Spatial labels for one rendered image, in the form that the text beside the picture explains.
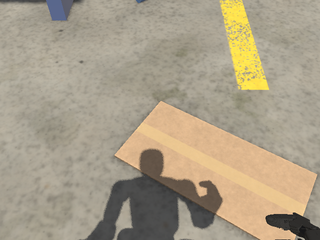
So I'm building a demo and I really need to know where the robot right hand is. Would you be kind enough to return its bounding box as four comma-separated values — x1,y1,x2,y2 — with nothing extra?
265,212,320,240

